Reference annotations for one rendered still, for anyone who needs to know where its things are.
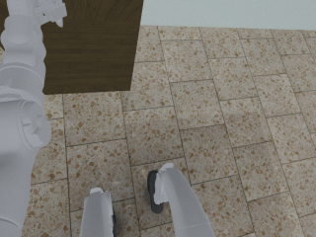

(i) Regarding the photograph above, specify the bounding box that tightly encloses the left robot forearm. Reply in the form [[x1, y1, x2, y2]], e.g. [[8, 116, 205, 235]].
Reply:
[[0, 14, 46, 109]]

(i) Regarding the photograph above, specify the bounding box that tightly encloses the robot right thigh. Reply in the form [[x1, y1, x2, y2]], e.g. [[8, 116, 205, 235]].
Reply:
[[156, 167, 215, 237]]

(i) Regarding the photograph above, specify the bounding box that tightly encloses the robot left hand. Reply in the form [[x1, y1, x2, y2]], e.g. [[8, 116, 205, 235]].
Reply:
[[6, 0, 67, 28]]

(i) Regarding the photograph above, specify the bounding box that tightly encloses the robot right shin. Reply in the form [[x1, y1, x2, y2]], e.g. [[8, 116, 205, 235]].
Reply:
[[154, 163, 182, 204]]

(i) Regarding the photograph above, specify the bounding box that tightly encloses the left robot upper arm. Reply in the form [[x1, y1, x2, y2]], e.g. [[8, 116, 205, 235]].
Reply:
[[0, 99, 51, 237]]

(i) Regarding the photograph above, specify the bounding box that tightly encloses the cabinet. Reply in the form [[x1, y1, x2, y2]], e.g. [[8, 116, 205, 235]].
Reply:
[[0, 0, 144, 95]]

